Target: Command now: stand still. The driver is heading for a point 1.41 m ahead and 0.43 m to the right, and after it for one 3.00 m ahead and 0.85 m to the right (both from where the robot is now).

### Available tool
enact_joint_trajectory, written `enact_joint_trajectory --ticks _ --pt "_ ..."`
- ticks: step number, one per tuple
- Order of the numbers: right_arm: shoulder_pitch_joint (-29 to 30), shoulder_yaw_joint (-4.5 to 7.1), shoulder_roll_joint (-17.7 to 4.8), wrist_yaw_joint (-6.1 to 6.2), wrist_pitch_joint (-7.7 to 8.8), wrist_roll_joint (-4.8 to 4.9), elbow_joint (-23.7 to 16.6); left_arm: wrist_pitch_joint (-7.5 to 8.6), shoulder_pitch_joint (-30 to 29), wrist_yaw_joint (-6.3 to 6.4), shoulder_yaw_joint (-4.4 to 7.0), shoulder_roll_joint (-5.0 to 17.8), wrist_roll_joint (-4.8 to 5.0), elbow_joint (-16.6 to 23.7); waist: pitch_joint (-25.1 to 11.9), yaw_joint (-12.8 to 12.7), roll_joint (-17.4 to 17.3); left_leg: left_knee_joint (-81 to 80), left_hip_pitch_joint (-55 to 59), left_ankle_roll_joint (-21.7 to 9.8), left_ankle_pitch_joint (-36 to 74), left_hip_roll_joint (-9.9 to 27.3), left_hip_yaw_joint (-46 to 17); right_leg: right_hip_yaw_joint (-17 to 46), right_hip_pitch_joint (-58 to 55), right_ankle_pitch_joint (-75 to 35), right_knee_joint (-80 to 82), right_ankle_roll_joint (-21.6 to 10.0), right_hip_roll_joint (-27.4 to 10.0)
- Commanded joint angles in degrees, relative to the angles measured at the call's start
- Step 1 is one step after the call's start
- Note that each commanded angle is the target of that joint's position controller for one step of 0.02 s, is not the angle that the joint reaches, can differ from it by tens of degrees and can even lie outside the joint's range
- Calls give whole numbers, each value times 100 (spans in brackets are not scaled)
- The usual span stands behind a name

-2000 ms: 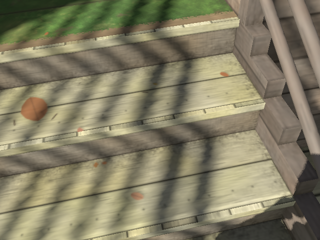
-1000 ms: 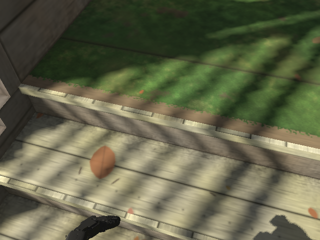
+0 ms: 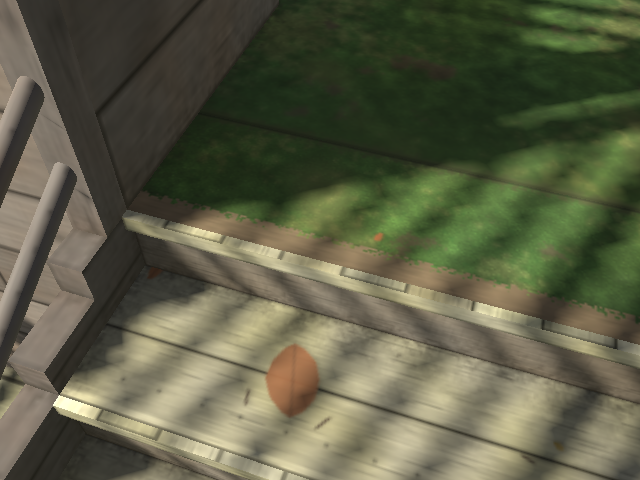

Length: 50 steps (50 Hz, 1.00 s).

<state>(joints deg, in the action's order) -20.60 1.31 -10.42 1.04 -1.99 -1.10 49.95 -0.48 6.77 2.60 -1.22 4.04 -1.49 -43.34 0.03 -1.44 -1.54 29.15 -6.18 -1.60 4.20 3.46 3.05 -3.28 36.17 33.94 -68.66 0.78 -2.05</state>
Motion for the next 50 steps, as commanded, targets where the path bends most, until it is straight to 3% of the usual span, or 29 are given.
enact_joint_trajectory --ticks 1,2,3,5,8,10,13,14,15,16,17,18,19,20,21,22,23,24,25,26,28,33,37,38,41,44,46,48,50 --pt "225 137 -358 -120 156 173 -457 -24 871 189 383 880 -351 16 -779 -491 1098 3704 -1253 49 -3291 -638 -612 2426 -1182 -2403 2323 -1552 -1235" --pt "325 124 -201 -172 184 313 -662 80 904 165 422 877 -295 56 -564 -417 796 4956 -1928 -61 -4471 -718 -1244 2363 -833 -2311 1987 -1426 -1289" --pt "137 69 17 -127 204 332 -764 204 628 132 414 776 -115 131 -264 -146 579 5438 -2193 -183 -4840 -653 -1538 2164 -279 -2255 1634 -1126 -1240" --pt "-122 35 -39 -51 187 73 -740 347 574 84 414 719 124 49 -250 -7 526 5833 -2859 -10 -3884 -692 -850 1895 -609 -1928 1758 -940 -1293" --pt "332 -23 -137 -43 -12 42 -971 325 211 129 385 829 -18 228 -59 43 1079 6254 -2840 319 -2864 -512 -579 2115 131 -1303 2080 -1070 -1412" --pt "242 27 -377 10 -125 78 -1064 327 -121 196 355 947 42 510 -82 217 1247 6053 -2660 396 -2487 -427 -644 2272 507 -1233 1867 -1003 -1563" --pt "-405 25 -450 100 -277 3 -1005 339 -941 266 379 1275 57 866 -20 824 1368 3229 -1705 253 -1844 -39 -651 1638 1092 -1841 1085 -436 -1261" --pt "-751 52 -419 136 -303 -28 -814 305 -1066 294 339 1183 107 911 -95 933 921 1733 -1139 101 -712 -5 -242 1501 1161 -1975 653 -304 -1289" --pt "-995 101 -389 158 -309 12 -504 309 -978 302 251 878 38 853 -243 831 458 756 -410 26 624 -41 111 1400 1254 -1687 361 -222 -1309" --pt "-1199 94 -71 136 -258 -111 -224 308 -1078 262 102 535 143 971 -15 957 -41 -416 -789 -42 813 -327 674 820 560 -1816 -322 -153 -1131" --pt "-694 -59 363 144 -205 -173 -241 225 -483 131 74 456 109 752 344 449 -328 -1452 -501 -118 739 -337 606 581 607 -1046 -1248 -223 -662" --pt "-710 -146 252 103 -70 -323 -196 226 -264 -34 35 57 -6 716 33 266 -1008 -413 261 -267 3672 330 -641 544 1667 1081 -3348 14 -144" --pt "-643 -64 -360 0 -20 -210 -238 231 921 -132 110 22 84 289 -284 -317 -1075 243 169 -538 6868 963 -1610 1050 1665 828 -4289 400 -46" --pt "-472 150 -1048 -9 -137 -68 -345 225 1181 -145 182 420 177 193 -665 -367 -552 21 602 -935 6420 1299 -1931 1055 1954 606 -4762 589 25" --pt "-315 236 -1385 -7 -196 -62 -462 232 276 -67 116 277 350 394 -433 -113 -137 -357 562 -1181 5057 1638 -2142 1200 2412 605 -4705 625 -22" --pt "153 236 -1488 38 -172 -95 -562 144 -639 52 -43 -6 487 761 -43 -33 -298 -881 285 -1481 3558 2171 -2780 1343 2715 540 -4069 692 -309" --pt "628 160 -1247 91 -121 -61 -634 76 -1245 165 -88 16 511 931 437 -48 -264 -1325 -145 -1570 2221 2268 -3005 1311 2684 679 -3390 736 -459" --pt "312 22 -787 204 -32 -223 -600 58 -1562 219 2 148 445 918 418 281 -38 -1360 8 -1692 2281 2386 -3079 1591 2706 399 -3982 701 -258" --pt "28 -20 -664 280 -2 -251 -434 30 -1224 242 45 158 358 795 86 170 -45 -1200 501 -1644 2466 2286 -2787 1588 2604 389 -4066 619 -179" --pt "-249 -13 -533 267 -18 -127 -315 16 -610 239 166 507 301 557 -100 152 -92 -982 749 -1494 1971 1762 -2115 1499 2340 -154 -3578 559 -20" --pt "-642 -57 -232 331 -74 -90 -155 53 -581 174 170 393 269 444 -216 264 -326 -987 978 -1300 1799 1320 -1510 1279 2078 -273 -3066 399 85" --pt "-806 13 -254 348 -98 47 -13 76 -998 -14 117 18 190 489 -684 298 -219 -756 1574 -760 2831 892 -868 581 1429 474 -1276 320 62" --pt "-1278 98 -478 429 -269 71 219 166 -1721 -89 51 -122 313 644 -827 457 -407 -806 2092 -259 3799 743 -791 -98 720 1047 733 436 68" --pt "-1692 84 -344 413 -275 63 397 175 -1531 -115 79 -77 312 458 -1050 516 -285 -811 2066 -115 4317 705 -673 -87 595 789 168 403 76" --pt "-1306 47 -235 316 -226 -31 465 116 -1273 -155 42 -336 278 227 -865 224 -296 -905 1536 -274 3489 743 -498 -25 488 899 -149 326 -44" --pt "-1292 0 -79 254 -197 -76 563 134 -1332 -104 75 -348 229 119 -758 136 -333 -957 1104 -374 3186 703 -464 -31 236 629 -230 411 -115" --pt "-1565 -4 -77 248 -201 -45 672 113 -1394 -67 89 -379 223 17 -723 251 -299 -1200 1044 -527 1622 754 -575 -173 429 894 -582 453 -108" --pt "-1542 155 -596 258 -206 -64 655 113 -1547 16 122 -303 389 41 -57 396 -488 -2082 555 -1115 -1895 1309 -1549 -192 1115 1112 -1224 424 -129" --pt "-1652 255 -813 260 -155 -116 676 130 -1628 111 223 -16 526 45 589 625 -666 -2650 683 -1560 -4168 1778 -2409 -1 2574 660 -2786 314 -179"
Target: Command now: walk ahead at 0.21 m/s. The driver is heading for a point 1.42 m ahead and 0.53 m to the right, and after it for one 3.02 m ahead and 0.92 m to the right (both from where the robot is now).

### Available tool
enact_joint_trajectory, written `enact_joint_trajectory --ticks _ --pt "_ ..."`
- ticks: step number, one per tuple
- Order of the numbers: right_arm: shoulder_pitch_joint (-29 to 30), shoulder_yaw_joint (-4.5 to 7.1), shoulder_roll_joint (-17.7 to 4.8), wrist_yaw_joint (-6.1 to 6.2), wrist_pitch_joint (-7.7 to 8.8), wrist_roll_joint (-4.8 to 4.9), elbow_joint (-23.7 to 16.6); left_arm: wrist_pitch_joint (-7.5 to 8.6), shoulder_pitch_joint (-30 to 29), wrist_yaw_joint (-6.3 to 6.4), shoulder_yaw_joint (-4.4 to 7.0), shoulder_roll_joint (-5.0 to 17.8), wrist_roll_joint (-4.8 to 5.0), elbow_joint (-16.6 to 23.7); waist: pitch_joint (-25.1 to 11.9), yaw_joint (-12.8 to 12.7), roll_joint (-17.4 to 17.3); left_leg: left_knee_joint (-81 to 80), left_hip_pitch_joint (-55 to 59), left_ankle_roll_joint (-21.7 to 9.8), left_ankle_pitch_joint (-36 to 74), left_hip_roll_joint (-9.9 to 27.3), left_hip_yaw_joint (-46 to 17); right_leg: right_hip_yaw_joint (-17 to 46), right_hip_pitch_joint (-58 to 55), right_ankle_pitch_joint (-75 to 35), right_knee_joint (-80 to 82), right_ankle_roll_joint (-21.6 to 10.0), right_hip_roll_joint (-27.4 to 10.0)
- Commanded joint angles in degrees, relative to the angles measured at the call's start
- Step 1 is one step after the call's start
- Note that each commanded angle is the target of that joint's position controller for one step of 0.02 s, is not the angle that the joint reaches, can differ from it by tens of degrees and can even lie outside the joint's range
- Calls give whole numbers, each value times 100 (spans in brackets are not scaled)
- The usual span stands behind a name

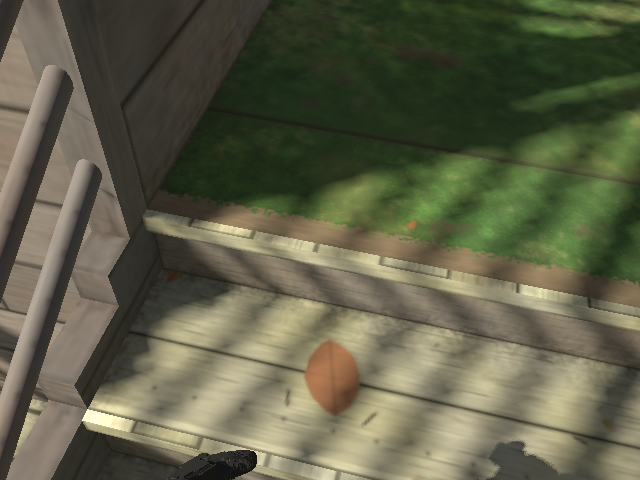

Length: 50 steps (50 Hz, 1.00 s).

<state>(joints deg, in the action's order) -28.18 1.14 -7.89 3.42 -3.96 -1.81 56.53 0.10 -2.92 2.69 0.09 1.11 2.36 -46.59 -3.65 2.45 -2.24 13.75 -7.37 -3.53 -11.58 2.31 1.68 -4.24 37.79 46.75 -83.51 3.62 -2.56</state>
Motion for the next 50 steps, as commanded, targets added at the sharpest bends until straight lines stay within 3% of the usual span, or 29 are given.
enact_joint_trajectory --ticks 1,6,8,9,11,14,15,16,17,18,19,20,22,24,29,32,34,35,39,40,41,43,44,45,46,47,48,49,50 --pt "-910 242 -984 42 97 -27 12 132 -738 44 30 158 125 476 888 276 -634 -1133 1175 -1464 -2801 2057 -2551 236 3195 -977 -2194 -17 -272" --pt "-1361 74 -438 40 235 85 217 396 -698 -297 -169 -17 -106 965 667 353 -321 -634 1633 -1227 -2024 1685 -2126 680 4795 -2004 -3897 -238 -525" --pt "-933 76 -620 83 278 54 32 404 -967 -371 -375 -138 -201 1449 830 194 -56 -916 1146 -1103 -2427 1778 -1985 730 5034 -2028 -3334 -214 -767" --pt "-378 117 -766 231 208 166 -83 413 -1402 -360 -550 -220 -305 1763 990 -47 -192 -1612 -63 -989 -2033 1640 -1609 611 3771 -1168 -1716 -341 -936" --pt "-321 143 -866 205 185 170 -85 396 -1141 -386 -404 172 -327 1531 471 -119 -69 -2345 -1697 -1035 -476 1216 -541 -852 192 -1911 -145 -396 -274" --pt "-322 195 -1427 23 297 230 91 297 831 -211 67 980 -133 1052 -310 -1210 -1453 165 29 -771 7327 923 320 -806 -986 -626 555 -916 576" --pt "-253 202 -1466 65 400 292 112 308 1303 -236 147 1279 -80 971 -597 -1513 -1570 1391 286 -629 7898 985 140 -90 -1461 -735 1925 -1202 574" --pt "208 85 -993 1 553 202 -133 341 2477 -250 332 1964 -315 565 -818 -1916 -15 3447 -1061 -380 5813 679 -357 2439 -2550 -445 3785 -1775 -237" --pt "326 52 -345 -211 762 28 -378 292 3482 -183 473 2754 -448 -54 -1371 -1535 2867 6183 -3098 -170 40 -757 -910 6718 -3564 299 7025 -2360 -1558" --pt "193 49 -81 -484 1004 109 -304 346 3090 -130 359 2345 -451 -73 -1214 -1133 1804 8940 -3852 -103 279 -835 -2379 7972 -3172 834 7656 -2044 -1998" --pt "782 -45 224 -674 1026 130 -715 345 2401 -220 228 1832 -315 -156 -174 -697 1457 9655 -4552 -198 585 -565 -1863 6745 -2205 1265 7443 -1728 -1896" --pt "1425 -145 259 -683 979 155 -1194 325 1969 -365 58 1207 -346 -454 628 -311 1080 9997 -4846 -289 767 -289 -1188 5247 -1165 776 6901 -1495 -1773" --pt "1374 -169 -6 -622 833 278 -1360 304 1729 -443 -102 372 -516 -922 832 131 598 10461 -4822 -390 1234 -179 -1085 3146 -419 -487 6103 -894 -1232" --pt "1352 -371 385 -610 779 329 -1419 336 2252 -516 -107 308 -477 -1252 816 126 591 10473 -5437 -586 1575 -279 -1209 1937 -873 -1806 5920 -588 -849" --pt "1806 -412 328 -512 560 208 -1445 422 2579 -487 -221 571 -587 -1371 835 101 687 10181 -6053 -222 2065 -467 -795 649 -717 -2828 6246 -656 -606" --pt "2567 -524 479 -473 620 218 -1676 456 3517 -374 -205 796 -479 -1607 792 -375 627 10489 -7174 -145 1923 -463 -635 1035 -1754 -3075 6324 -786 -794" --pt "3177 -665 661 -453 735 340 -1935 397 4162 -262 -204 830 -540 -1785 966 -708 782 10790 -8850 -135 1218 -304 -774 1597 -3286 -3406 6421 -933 -1103" --pt "3370 -706 631 -473 746 279 -2064 394 4329 -184 -182 824 -551 -1826 896 -739 853 10817 -9228 -69 1025 -140 -741 1737 -3757 -3603 6437 -994 -1210" --pt "4963 -938 466 -713 847 325 -2935 299 4699 77 -265 701 -239 -1828 843 -1090 424 8502 -7830 193 970 403 983 1467 -3138 -4201 7882 -1102 -1262" --pt "5469 -1080 762 -703 847 309 -3199 255 4786 111 -247 735 -140 -1930 901 -1162 600 7419 -6535 170 549 573 1061 1307 -2629 -5026 8529 -1098 -1346" --pt "5007 -1072 752 -733 906 324 -3197 307 4180 57 -223 985 -6 -1808 682 -660 924 6170 -4353 -65 42 325 1461 631 -2106 -7955 8472 -1074 -1097" --pt "3560 -667 -37 -627 925 356 -2817 379 4661 -11 -47 1846 -286 -1936 -643 8 2000 5827 -2435 -380 -988 -677 1731 288 -3655 -14065 6909 -1309 -1142" --pt "2599 -456 -432 -561 825 261 -2338 427 4300 34 49 2081 -317 -1779 -1051 475 2015 5384 -1953 -557 -882 -670 1304 360 -4067 -16332 5799 -1254 -1229" --pt "1342 -301 -825 -555 806 103 -2046 491 3362 -27 206 2500 -246 -1405 -1319 1137 2346 3560 -1137 -815 -443 -228 -163 814 -4300 -15083 4625 -1278 -1290" --pt "289 60 -1538 -607 682 -324 -1608 743 4002 -168 46 1681 -427 -1351 -2508 896 299 2902 1756 -1754 -704 1074 -2846 1101 -2065 -11248 2658 -1323 -474" --pt "-488 126 -1651 -438 491 -382 -1052 990 3418 -449 -12 1135 -392 -1399 -2769 993 -1181 204 2064 -2355 -1031 1759 -5555 1846 -913 -4403 -55 -1213 1005" --pt "4 -29 -895 -413 522 -320 -884 1050 3001 -651 115 1065 -256 -1042 -2052 651 -557 -27 1230 -1870 -2271 1909 -5425 2745 88 -4062 -2272 -1223 944" --pt "557 -148 -304 -500 550 -12 -584 971 1936 -684 23 737 -115 -424 -618 301 156 132 23 -1402 -2191 1777 -4557 2140 1032 -3938 -3332 -1294 845" --pt "952 -276 157 -556 654 96 -318 874 1444 -619 -77 573 -181 -38 198 -105 614 528 -1021 -1069 -1394 1580 -3333 1982 1515 -3840 -3969 -1457 706"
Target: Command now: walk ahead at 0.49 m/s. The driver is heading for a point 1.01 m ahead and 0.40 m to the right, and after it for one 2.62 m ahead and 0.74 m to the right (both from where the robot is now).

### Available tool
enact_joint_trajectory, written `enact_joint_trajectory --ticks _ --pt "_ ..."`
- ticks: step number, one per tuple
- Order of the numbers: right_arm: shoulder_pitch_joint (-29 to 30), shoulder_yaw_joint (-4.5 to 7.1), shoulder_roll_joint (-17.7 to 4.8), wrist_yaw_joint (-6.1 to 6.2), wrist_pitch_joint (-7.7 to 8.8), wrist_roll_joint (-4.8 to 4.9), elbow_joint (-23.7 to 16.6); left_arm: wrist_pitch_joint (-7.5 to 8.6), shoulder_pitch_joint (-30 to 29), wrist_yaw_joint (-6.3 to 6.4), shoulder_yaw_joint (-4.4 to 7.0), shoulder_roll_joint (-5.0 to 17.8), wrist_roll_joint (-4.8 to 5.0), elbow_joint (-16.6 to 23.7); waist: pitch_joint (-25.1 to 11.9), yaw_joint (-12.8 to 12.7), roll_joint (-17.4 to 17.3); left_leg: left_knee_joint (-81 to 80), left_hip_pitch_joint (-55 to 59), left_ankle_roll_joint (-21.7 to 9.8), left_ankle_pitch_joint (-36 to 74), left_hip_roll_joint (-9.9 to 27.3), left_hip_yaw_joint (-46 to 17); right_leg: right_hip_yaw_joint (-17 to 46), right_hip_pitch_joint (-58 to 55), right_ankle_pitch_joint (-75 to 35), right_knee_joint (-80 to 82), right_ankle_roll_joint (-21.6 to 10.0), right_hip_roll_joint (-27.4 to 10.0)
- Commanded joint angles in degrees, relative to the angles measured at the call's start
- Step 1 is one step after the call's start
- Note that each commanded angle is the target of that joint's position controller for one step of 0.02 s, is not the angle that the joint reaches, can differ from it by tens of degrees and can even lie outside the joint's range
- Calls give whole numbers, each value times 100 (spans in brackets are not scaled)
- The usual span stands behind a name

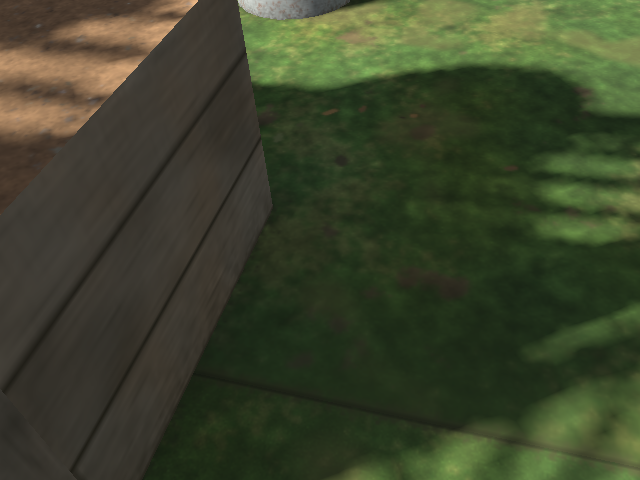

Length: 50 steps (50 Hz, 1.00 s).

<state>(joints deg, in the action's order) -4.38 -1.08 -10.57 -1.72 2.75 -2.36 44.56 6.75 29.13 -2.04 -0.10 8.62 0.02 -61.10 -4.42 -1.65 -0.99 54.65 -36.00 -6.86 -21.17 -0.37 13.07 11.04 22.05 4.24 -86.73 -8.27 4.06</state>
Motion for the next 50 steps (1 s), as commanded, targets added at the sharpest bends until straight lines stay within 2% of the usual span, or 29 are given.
enact_joint_trajectory --ticks 1,3,5,7,9,10,13,15,16,18,20,21,22,23,24,25,26,27,28,29,31,33,36,38,40,43,45,48,50 --pt "-1235 -109 781 -43 61 150 1072 95 -1434 -78 -90 -260 93 1503 596 -84 798 -3347 1392 -323 149 1552 -3442 559 3382 267 -3965 -355 -5" --pt "-1168 -120 884 -119 62 -29 1245 12 -936 -99 -359 -734 142 1508 619 -527 671 -3108 1231 148 1144 1160 -1974 567 3997 -72 -4131 -388 -38" --pt "-914 -135 674 -132 26 -32 1204 -135 -917 -71 -466 -662 267 1556 752 -734 259 -3326 782 447 933 919 -1037 146 4546 -118 -3517 -140 -228" --pt "-1301 -208 429 -138 92 -156 1396 -317 -1241 35 -543 -726 231 1679 677 -653 -418 -3521 644 215 1085 1101 -1120 -255 5262 -497 -4813 61 -182" --pt "-1345 -229 276 -105 54 -36 1445 -394 -1968 108 -606 -585 88 2151 869 -626 -560 -3752 264 396 637 1003 -868 -439 5386 -795 -3725 214 -338" --pt "-1600 -250 313 -65 55 17 1533 -393 -2547 157 -585 -423 28 2322 946 -306 -563 -3928 273 376 843 973 -826 -708 5354 -933 -3290 321 -300" --pt "-2572 -84 -257 248 67 135 1740 -365 -3494 204 -697 -466 142 2719 607 178 -949 -4794 1572 65 1099 1397 -1180 -1262 5443 -57 -2169 570 -795" --pt "-3028 33 -470 357 41 273 1931 -333 -3906 65 -655 -403 136 2765 378 408 -746 -5077 3289 -41 1898 1684 -1082 -1519 5603 632 -1395 422 -1113" --pt "-3308 48 -455 384 16 214 1950 -269 -4436 -46 -673 -447 102 2873 453 669 -577 -5209 3948 -158 2203 1881 -1032 -1721 5902 896 -1172 357 -1149" --pt "-2962 39 -514 365 -69 204 1863 -170 -4539 -262 -722 -550 166 2971 479 313 -461 -5025 3595 -55 4815 1652 -279 -2256 4184 1692 505 -13 -972" --pt "-3188 59 -825 301 -41 101 1851 -168 -3971 -318 -515 -266 140 2922 -68 -101 -1124 -4067 3900 -218 9648 1858 -226 -2763 2415 2709 1040 -264 -241" --pt "-2836 123 -1102 277 -46 50 1669 -191 -3073 -291 -318 142 164 2686 -640 -624 -1506 -3190 4411 -234 10841 1866 -297 -2482 1716 2740 1854 -425 37" --pt "-2400 179 -1247 255 38 59 1351 -257 -2120 -275 -90 716 105 2428 -1288 -1004 -1613 -2163 4017 -200 10900 1770 -391 -1421 329 1964 2407 -613 -76" --pt "-2332 183 -1002 179 214 94 948 -365 -1375 -182 122 1285 -57 2352 -1936 -1023 -124 -408 1918 93 9424 1019 -616 1290 -1602 2921 3687 -1156 -855" --pt "-1748 110 -593 39 476 -84 800 -562 -921 48 356 1924 -71 2153 -2209 -1115 2019 2463 100 464 1931 -494 -1150 4330 -2728 3075 6601 -1832 -1824" --pt "-2095 257 -541 -183 663 45 926 -541 -758 131 236 1555 -218 1885 -2323 -629 1443 4639 -219 406 1289 -363 -2603 4757 -2483 2218 7220 -1185 -2057" --pt "-1573 246 -355 -211 637 192 540 -481 -1040 48 152 1076 -124 1814 -1352 -344 796 5476 -707 237 1136 -254 -2471 4047 -1520 2317 7003 -851 -1977" --pt "-862 225 -250 -82 580 169 34 -352 -1416 -99 59 477 -46 1655 -130 8 -19 5711 -1207 57 1065 -11 -2077 2899 -282 2066 6603 -523 -1689" --pt "-664 161 -134 4 489 76 -222 -229 -1499 -181 -42 161 -76 1435 115 230 -166 5955 -1273 -167 1064 164 -2033 2121 180 1390 6365 -179 -1462" --pt "-955 91 1 8 418 102 -344 -162 -1614 -227 -13 93 -85 1288 255 550 -128 5877 -1285 -317 1070 270 -2048 1452 422 1168 6304 94 -1147" --pt "-1281 -89 320 63 354 117 -396 -115 -1733 -298 54 192 -33 1182 424 916 -39 5519 -1706 -400 1319 387 -1989 502 514 343 6185 266 -773" --pt "-1039 -56 -32 145 328 144 -502 -123 -1794 -263 66 361 32 1307 463 916 -69 3983 -1718 -118 1498 506 -1615 23 582 -209 6464 301 -466" --pt "-87 -46 -143 279 303 4 -980 -119 -1183 -50 157 756 13 1355 19 495 505 2437 -1357 244 2209 376 -1076 97 304 -990 6940 413 -242" --pt "310 -5 -158 342 308 78 -1093 -150 -587 152 203 841 74 1410 -222 140 794 1611 -1668 447 2658 327 -1093 362 -595 -1397 6905 448 -454" --pt "1108 40 -238 296 338 102 -1339 -208 -190 282 273 973 92 1516 -45 -217 476 624 -2238 579 2548 331 -1306 1015 -1574 -853 7166 459 -773" --pt "1605 101 -330 151 385 244 -1433 -238 151 439 266 860 138 1518 80 -392 608 -674 -2544 696 2475 331 -1512 1392 -2799 -849 7199 171 -1204" --pt "1927 164 -338 115 447 195 -1519 -197 236 416 260 872 167 1548 192 -485 706 -1261 -2167 707 2348 186 -1424 1347 -2852 -1337 7035 78 -1212" --pt "2223 236 -327 1 526 283 -1600 -249 504 441 270 767 200 1486 295 -606 887 -2071 -1432 539 2213 -182 -1249 1377 -2820 -2214 6792 -22 -1088" --pt "2043 323 -473 10 553 346 -1566 -261 181 474 360 1017 251 1631 322 -411 901 -2724 -375 461 2274 -379 -1261 1433 -2523 -2637 6698 60 -992"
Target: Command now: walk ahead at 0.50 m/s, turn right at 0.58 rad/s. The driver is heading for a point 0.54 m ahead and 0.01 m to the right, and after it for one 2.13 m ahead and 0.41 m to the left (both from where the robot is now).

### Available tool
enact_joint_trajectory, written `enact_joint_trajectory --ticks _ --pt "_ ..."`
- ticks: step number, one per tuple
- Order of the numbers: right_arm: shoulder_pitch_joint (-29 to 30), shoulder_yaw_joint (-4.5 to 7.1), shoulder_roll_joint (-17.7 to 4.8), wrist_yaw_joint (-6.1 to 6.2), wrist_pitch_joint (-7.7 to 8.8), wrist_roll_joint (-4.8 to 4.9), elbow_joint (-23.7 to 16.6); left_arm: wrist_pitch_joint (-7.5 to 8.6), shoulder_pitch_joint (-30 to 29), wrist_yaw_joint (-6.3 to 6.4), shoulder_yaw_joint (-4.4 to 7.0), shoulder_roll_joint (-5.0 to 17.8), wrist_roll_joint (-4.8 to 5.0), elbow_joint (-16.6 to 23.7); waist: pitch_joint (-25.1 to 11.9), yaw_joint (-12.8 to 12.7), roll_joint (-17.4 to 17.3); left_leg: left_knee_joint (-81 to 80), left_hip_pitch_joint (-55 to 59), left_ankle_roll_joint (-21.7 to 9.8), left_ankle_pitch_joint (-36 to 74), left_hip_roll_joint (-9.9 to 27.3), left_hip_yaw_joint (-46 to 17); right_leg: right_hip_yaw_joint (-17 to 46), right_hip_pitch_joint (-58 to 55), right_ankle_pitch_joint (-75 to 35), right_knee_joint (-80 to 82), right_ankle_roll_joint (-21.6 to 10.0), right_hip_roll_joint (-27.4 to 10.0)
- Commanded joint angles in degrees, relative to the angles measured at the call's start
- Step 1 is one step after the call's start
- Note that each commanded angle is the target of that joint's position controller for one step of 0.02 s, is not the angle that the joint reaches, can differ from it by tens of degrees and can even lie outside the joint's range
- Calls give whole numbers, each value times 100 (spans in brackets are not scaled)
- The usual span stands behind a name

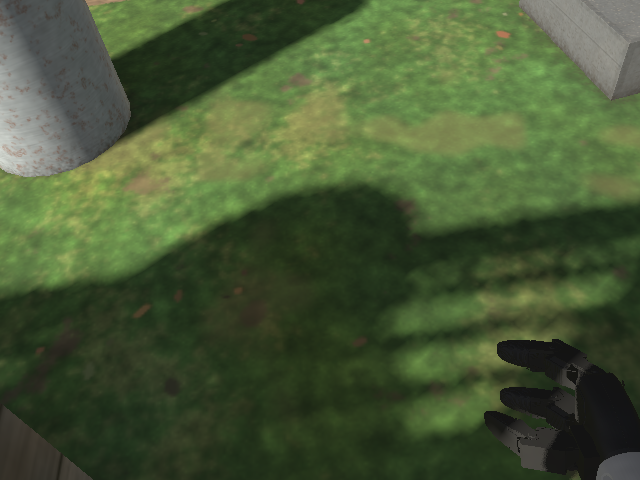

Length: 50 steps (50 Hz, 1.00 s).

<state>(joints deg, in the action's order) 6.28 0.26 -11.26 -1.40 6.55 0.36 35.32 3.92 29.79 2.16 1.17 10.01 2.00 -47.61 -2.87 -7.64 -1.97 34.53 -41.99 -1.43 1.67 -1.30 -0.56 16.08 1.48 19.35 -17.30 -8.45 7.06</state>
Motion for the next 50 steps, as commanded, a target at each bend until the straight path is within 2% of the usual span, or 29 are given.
enact_joint_trajectory --ticks 1,2,3,4,5,6,7,8,9,10,11,12,13,14,16,18,22,25,27,28,29,30,31,32,34,36,39,45,50 --pt "783 262 -443 -2 171 118 -622 -6 -37 64 288 1016 64 292 108 366 1051 -851 956 -87 -154 -417 118 900 -249 -4797 -494 95 -1228" --pt "426 373 -621 37 166 135 -575 -36 -214 55 309 1040 2 353 -86 590 962 -875 1670 -86 -328 -508 146 895 -140 -5512 -910 211 -1125" --pt "-324 458 -720 80 161 132 -445 -30 -604 30 311 1049 3 482 -413 1029 1000 -1170 2680 -177 -64 -340 40 797 178 -5846 -1596 325 -978" --pt "-1537 579 -979 163 105 49 -231 61 -1137 -54 320 1116 -81 761 -1137 1590 1077 -876 4360 -482 177 291 -420 725 957 -5438 -2757 398 -790" --pt "-2471 597 -1284 270 30 -88 -140 156 -1025 -171 155 527 -287 912 -2006 1648 -16 -336 6293 -837 831 1477 -1444 192 2185 -1638 -4349 477 -217" --pt "-2687 635 -1345 298 52 -245 -23 146 225 -191 93 504 -122 806 -2665 1140 -2042 -565 7587 -2040 985 2917 -3944 4 3856 1804 -6221 799 194" --pt "-2360 615 -878 361 -8 -175 -150 118 283 -202 188 1040 -9 657 -2157 1195 -1470 -1130 6584 -1966 -707 2734 -4164 -146 4310 948 -7062 795 -489" --pt "-2108 514 -442 405 -32 -109 -176 65 -548 -209 249 1227 -32 845 -1198 1302 -714 -1387 5553 -1615 -1449 2282 -3183 -490 4441 353 -7176 821 -695" --pt "-1883 420 -389 331 -34 -2 -78 45 -1068 -229 240 1102 -133 1071 -442 1109 22 -1779 4299 -1438 -1312 1975 -2614 -665 4304 30 -7072 783 -834" --pt "-1888 397 -358 243 -4 -25 72 21 -1282 -212 267 973 -215 1122 -105 991 235 -2011 3601 -1385 -1018 1732 -2276 -713 4156 -48 -6928 767 -957" --pt "-1895 366 -298 215 72 -182 236 25 -1267 -260 207 742 -96 1144 162 802 136 -2203 3202 -1363 -839 1546 -1873 -697 4149 -22 -6865 725 -1015" --pt "-1976 360 -283 193 132 -182 439 28 -1365 -240 159 536 -36 1258 362 677 -132 -2373 2857 -1380 -522 1474 -1664 -669 4188 90 -6722 664 -1079" --pt "-1963 341 -149 136 168 -119 570 31 -1327 -239 152 514 -22 1235 325 572 -90 -2363 2823 -1292 -338 1324 -1348 -714 4240 20 -6296 654 -1218" --pt "-1965 336 -197 111 179 -114 675 29 -1428 -226 127 429 -38 1267 336 499 -48 -2361 2696 -1243 124 1302 -1128 -790 4291 -197 -5874 694 -1291" --pt "-2055 438 -580 107 154 -95 776 63 -1734 -212 140 508 -181 1307 206 515 56 -2375 2662 -1264 794 1273 -909 -1040 4244 -866 -5136 797 -1473" --pt "-2085 466 -741 132 105 -38 834 85 -2132 -220 97 457 -195 1358 141 620 98 -2359 2531 -1124 1074 1096 -503 -1245 3823 -1545 -4170 812 -1502" --pt "-2703 473 -952 108 62 130 1072 87 -3145 -240 80 470 -46 1643 166 1078 -19 -2310 2984 -981 479 1130 -404 -1463 3274 -1974 -2593 743 -1243" --pt "-2985 483 -1076 81 -34 113 1193 129 -3527 -360 137 647 -1 1841 260 1254 -189 -2109 3701 -994 0 1439 -605 -1599 3202 -1518 -1875 613 -1094" --pt "-2998 451 -978 75 -112 120 1224 140 -3201 -383 230 781 -60 1812 108 1019 -285 -1543 3958 -802 567 1416 -572 -1703 2533 -1225 -1190 466 -867" --pt "-3017 424 -978 72 -136 138 1222 109 -2521 -332 342 978 -116 1606 -259 763 -257 -901 3813 -681 1250 1169 -290 -1881 1525 -1151 -1076 354 -684" --pt "-2861 363 -893 89 -117 68 1082 106 -1365 -245 489 1370 -231 1416 -952 277 -39 511 2692 -450 959 900 -49 -1050 -326 -1983 -1417 -40 -1428" --pt "-3164 151 -407 93 -16 33 926 90 -517 -206 631 1911 -313 1311 -1669 22 1349 2875 246 -44 -1232 151 335 977 -2446 -2016 -1170 -932 -2799" --pt "-3224 175 -531 51 85 79 964 90 -49 -250 571 1588 -254 1164 -2231 -114 1577 3941 -601 -42 -3544 -6 -569 2504 -2643 -1857 -438 -1337 -3285" --pt "-2936 311 -823 67 46 212 885 109 -294 -276 480 1318 -222 1068 -1395 51 1130 4449 -1079 -32 -3226 281 -696 1692 -2006 -1793 -433 -1109 -3099" --pt "-2369 318 -714 165 -115 97 706 128 -1287 -321 339 857 -189 1085 -437 519 551 4043 -742 0 -2333 681 -511 366 -261 -1731 -18 -656 -2601" --pt "-2479 349 -544 152 -319 74 700 187 -1862 -344 303 652 -245 1095 30 951 724 3669 -33 63 -1799 819 -586 -399 899 -1647 591 -418 -2311" --pt "-2461 395 -522 187 -411 63 680 288 -1759 -281 386 821 -359 857 213 1034 615 3425 -44 196 -1061 765 -695 -1193 1144 -2235 844 -368 -2202" --pt "-1378 337 -425 12 -414 42 363 259 -1393 -104 518 1176 -244 517 533 680 540 1553 -110 127 287 731 -379 -2082 605 -2240 912 -75 -2193" --pt "-697 341 -507 -170 -450 45 -45 136 -1129 -99 609 1411 -141 329 743 398 597 634 -82 -192 -494 669 121 -2425 -267 -2564 483 113 -2433"
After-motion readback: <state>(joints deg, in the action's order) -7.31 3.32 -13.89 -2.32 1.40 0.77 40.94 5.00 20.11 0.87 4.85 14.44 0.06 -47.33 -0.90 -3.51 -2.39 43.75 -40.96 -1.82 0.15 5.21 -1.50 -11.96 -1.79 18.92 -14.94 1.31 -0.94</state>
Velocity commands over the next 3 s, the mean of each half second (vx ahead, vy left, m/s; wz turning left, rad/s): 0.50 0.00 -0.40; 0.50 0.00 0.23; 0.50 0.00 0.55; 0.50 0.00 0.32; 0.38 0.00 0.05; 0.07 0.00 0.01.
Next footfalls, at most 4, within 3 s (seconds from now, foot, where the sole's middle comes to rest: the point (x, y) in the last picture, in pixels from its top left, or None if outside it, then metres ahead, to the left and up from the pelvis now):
0.10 left None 0.24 0.12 -0.78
0.58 right None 0.42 -0.17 -0.78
1.10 left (374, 366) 0.72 0.08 -0.78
1.58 right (434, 263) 1.02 -0.05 -0.78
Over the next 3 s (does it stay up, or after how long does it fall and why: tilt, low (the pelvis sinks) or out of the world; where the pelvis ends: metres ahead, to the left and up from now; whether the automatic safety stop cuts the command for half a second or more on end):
stays up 1.28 0.28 -0.01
